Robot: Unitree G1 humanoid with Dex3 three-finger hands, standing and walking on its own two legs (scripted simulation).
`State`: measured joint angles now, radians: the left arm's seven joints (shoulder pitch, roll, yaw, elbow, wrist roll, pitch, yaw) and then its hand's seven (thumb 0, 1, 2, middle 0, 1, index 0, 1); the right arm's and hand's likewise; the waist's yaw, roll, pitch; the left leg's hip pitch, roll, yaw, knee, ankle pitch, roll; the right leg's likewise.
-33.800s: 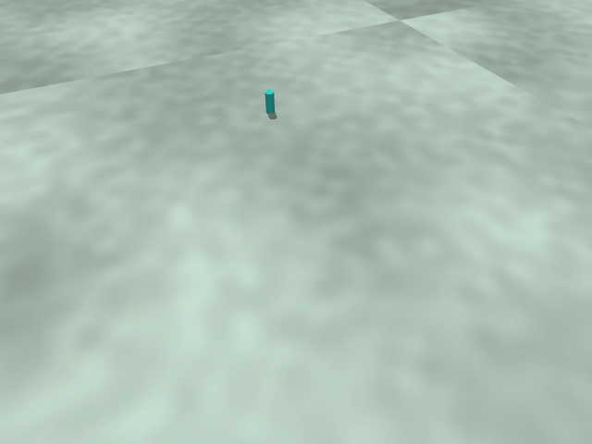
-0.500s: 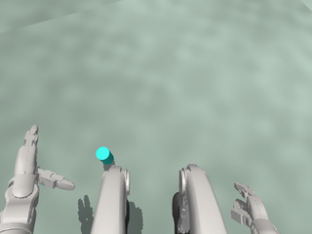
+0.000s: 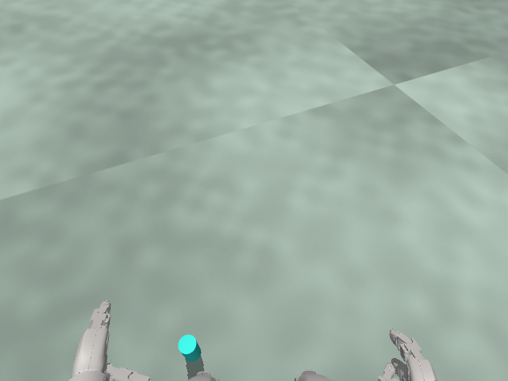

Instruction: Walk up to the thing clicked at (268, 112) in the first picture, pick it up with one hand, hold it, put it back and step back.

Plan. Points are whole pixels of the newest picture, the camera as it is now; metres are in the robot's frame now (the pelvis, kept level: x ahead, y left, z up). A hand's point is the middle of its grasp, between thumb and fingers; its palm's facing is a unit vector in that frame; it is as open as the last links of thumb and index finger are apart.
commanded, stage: home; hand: left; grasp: from the side
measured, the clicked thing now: (190, 348) +0.31 +0.19 -0.63
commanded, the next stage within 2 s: stand in 1.84 s
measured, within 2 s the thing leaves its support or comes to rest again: neither
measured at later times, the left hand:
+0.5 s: hand (125, 375) +0.17 +0.19 -0.03, palm faces +0.12 -0.95 -0.28, open 17.6 cm
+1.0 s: hand out of the picture +0.15 +0.17 -0.03, palm faces +0.11 -0.95 -0.29, open 17.7 cm
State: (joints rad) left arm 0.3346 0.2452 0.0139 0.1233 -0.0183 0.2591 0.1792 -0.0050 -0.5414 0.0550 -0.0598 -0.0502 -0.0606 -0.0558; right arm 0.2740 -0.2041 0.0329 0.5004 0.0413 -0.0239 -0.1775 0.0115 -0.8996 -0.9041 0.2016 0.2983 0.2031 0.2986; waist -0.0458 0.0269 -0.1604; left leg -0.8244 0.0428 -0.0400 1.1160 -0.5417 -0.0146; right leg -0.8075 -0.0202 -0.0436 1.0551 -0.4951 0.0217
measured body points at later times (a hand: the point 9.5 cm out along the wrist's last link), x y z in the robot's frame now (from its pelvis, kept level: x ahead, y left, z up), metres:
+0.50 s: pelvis +0.00 +0.00 +0.02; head +0.01 +0.01 +0.47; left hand +0.16 +0.24 -0.01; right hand +0.17 -0.24 -0.04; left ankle +0.00 +0.12 -0.66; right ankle +0.01 -0.14 -0.66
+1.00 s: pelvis -0.02 -0.01 +0.02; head +0.00 -0.01 +0.47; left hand +0.14 +0.22 -0.01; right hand +0.14 -0.25 -0.05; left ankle +0.00 +0.12 -0.66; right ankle +0.01 -0.14 -0.66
